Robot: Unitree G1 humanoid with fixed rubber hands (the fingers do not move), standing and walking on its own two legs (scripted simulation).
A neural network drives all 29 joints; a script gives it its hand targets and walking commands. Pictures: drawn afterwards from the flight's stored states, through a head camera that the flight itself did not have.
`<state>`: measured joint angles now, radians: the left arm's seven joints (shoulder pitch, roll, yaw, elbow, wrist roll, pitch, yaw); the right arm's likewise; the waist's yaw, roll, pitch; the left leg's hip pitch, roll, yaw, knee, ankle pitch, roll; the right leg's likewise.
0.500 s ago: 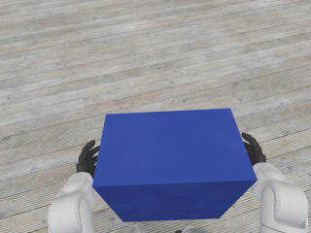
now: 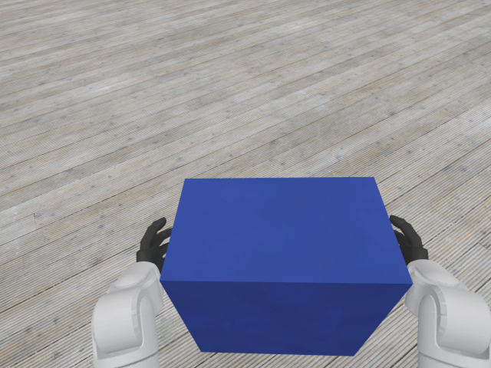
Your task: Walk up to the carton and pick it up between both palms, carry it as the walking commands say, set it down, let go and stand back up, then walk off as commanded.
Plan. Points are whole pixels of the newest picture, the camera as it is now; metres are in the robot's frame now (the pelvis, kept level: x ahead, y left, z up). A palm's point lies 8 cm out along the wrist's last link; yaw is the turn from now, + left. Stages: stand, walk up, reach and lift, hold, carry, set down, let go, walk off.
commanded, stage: carry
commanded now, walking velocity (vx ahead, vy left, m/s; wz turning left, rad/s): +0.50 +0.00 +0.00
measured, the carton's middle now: (276, 275) +0.27 -0.03 +0.00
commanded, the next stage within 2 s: none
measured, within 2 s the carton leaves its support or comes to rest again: neither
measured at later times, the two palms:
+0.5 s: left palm (198, 187) +0.39 +0.10 +0.11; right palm (425, 180) +0.37 -0.27 +0.11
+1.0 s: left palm (233, 100) +0.66 +0.04 +0.09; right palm (392, 92) +0.66 -0.33 +0.09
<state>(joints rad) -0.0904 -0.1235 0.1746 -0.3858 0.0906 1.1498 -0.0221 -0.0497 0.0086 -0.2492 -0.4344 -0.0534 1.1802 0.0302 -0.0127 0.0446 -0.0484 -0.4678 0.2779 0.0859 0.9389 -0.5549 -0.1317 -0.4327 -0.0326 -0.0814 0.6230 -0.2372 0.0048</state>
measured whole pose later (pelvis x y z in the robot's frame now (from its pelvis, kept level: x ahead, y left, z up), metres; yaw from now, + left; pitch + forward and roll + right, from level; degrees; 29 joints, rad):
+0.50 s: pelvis +0.14 -0.08 +0.02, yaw -3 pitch +5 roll +1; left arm -0.04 -0.03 0.20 -0.35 0.06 1.19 -0.02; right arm -0.07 0.07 -0.20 -0.30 -0.09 1.17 0.01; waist 0.01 -0.02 -0.21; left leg -0.19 0.01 0.19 0.35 -0.26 0.04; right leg -0.34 0.00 -0.09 0.68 -0.37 -0.03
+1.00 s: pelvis +0.42 -0.14 +0.01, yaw -4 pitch +5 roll +2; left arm 0.02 -0.10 0.20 -0.52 0.04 1.14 -0.02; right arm -0.01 0.09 -0.22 -0.48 -0.05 1.13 0.02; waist 0.05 -0.04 -0.07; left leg -0.51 0.00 0.23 0.51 -0.13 0.01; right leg 0.08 -0.05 -0.16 0.27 -0.41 0.00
